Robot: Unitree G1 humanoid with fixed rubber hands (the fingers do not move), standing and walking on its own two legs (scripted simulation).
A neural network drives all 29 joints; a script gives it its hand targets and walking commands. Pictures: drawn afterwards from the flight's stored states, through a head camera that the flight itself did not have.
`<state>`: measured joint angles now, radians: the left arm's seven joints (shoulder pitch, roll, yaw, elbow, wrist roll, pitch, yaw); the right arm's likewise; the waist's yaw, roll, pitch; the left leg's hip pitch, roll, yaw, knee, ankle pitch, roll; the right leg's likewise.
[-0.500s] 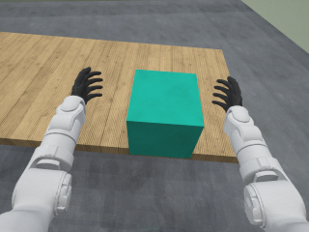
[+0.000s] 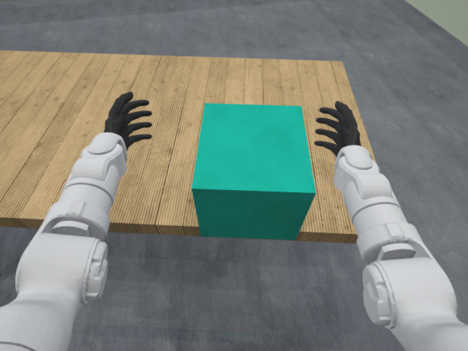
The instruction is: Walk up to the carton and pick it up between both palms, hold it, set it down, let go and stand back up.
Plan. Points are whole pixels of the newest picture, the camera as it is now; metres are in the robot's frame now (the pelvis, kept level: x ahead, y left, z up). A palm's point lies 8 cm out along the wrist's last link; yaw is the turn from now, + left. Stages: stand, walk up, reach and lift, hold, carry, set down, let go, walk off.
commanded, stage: reach and lift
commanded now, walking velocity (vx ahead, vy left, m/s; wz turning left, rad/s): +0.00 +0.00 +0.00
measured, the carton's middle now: (250, 172) +0.46 -0.04 +0.00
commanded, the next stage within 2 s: none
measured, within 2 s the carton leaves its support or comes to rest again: neither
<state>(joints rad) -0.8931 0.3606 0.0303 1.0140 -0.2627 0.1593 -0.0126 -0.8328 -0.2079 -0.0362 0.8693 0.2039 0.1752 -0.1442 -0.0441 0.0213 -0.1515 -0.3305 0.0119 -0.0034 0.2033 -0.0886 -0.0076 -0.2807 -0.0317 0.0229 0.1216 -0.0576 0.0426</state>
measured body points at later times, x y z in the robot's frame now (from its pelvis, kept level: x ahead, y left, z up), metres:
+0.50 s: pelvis +0.00 +0.00 -0.01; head +0.09 +0.00 +0.43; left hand +0.48 +0.18 +0.06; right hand +0.45 -0.20 +0.05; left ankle -0.01 +0.12 -0.75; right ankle -0.02 -0.15 -0.75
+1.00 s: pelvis +0.01 +0.01 -0.01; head +0.11 +0.00 +0.43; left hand +0.48 +0.15 +0.04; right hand +0.45 -0.18 +0.04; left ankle -0.01 +0.12 -0.75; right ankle -0.02 -0.15 -0.75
